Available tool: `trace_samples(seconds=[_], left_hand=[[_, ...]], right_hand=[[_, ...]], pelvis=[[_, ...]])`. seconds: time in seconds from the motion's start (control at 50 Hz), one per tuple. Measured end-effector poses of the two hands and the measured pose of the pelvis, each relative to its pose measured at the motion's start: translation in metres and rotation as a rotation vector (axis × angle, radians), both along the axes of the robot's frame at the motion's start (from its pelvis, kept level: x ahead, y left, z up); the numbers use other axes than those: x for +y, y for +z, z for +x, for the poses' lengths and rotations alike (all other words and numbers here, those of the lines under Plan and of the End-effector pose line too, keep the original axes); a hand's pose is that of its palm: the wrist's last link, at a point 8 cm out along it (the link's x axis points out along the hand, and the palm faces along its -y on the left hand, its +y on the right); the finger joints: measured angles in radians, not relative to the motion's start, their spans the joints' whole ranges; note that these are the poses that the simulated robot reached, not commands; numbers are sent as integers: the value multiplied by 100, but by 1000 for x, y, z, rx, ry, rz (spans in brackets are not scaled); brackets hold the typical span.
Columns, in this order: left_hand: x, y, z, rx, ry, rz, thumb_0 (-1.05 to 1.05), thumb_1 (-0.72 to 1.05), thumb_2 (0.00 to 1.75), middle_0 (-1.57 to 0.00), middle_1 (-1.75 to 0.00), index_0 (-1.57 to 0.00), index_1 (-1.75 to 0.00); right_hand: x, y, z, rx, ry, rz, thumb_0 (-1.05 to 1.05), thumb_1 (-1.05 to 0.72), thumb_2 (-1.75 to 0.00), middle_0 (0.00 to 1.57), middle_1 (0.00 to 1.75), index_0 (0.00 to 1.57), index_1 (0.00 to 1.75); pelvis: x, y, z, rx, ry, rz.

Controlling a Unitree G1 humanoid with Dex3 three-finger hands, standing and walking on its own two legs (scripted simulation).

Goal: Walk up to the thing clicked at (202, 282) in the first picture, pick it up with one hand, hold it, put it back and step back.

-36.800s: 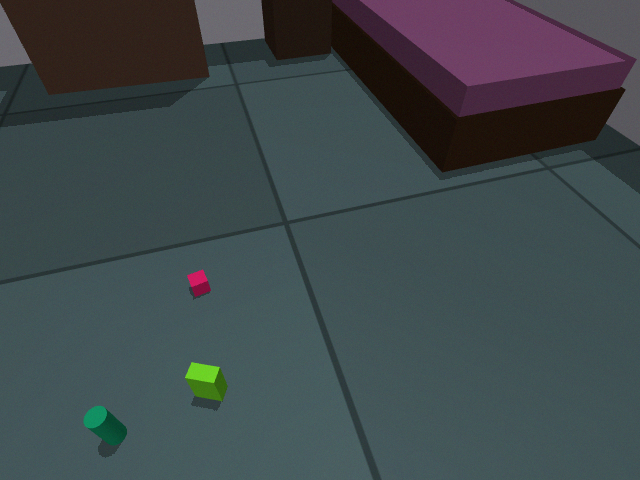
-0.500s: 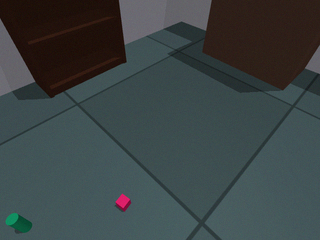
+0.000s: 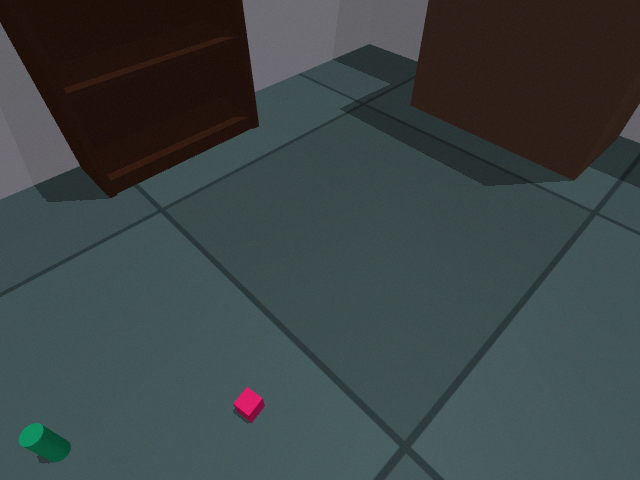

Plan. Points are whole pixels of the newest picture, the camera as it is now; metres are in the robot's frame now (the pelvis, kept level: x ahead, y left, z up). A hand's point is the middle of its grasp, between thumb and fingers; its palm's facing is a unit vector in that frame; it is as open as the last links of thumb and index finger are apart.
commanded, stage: stand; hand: left
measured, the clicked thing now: (249, 404) +0.51 +0.24 -0.75
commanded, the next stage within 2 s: walk up in 0.26 s
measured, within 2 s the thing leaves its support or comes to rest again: neither
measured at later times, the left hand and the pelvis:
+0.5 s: hand out of the picture +0.07 +0.28 -0.17, palm faces -0.03 -0.93 -0.38, open 7.4 cm; pelvis -0.04 +0.02 -0.02, yaw +0 degrees
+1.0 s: hand out of the picture -0.02 +0.29 -0.18, palm faces -0.09 -0.91 -0.40, open 7.3 cm; pelvis -0.14 +0.03 -0.03, yaw -4 degrees
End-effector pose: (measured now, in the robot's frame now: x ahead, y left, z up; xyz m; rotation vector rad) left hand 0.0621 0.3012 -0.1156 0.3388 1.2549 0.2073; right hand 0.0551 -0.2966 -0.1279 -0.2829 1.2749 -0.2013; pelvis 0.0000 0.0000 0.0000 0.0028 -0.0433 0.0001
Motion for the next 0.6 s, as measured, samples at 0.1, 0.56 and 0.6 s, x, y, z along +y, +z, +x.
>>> trace_samples(seconds=[0.1,0.56,0.6], left_hand=[[-3,0,1,-7,2,-3,0,91,90,-20,-30,-20,-30],[41,-31,11,-78,-38,10,0,91,90,-20,-30,-21,-30],[48,-36,13,-100,-39,13,0,91,90,-20,-30,-21,-30]], right_hand=[[-2,1,4,-9,4,-2,1,-91,-89,20,30,21,30],[1,-1,-38,31,14,-127,0,-91,-89,20,30,21,30],[8,-1,-54,53,14,-142,0,-91,-89,20,30,21,30]], pelvis=[[-2,0,1,-2,1,-1],[34,-28,-52,43,19,-20],[40,-31,-62,27,16,-8]])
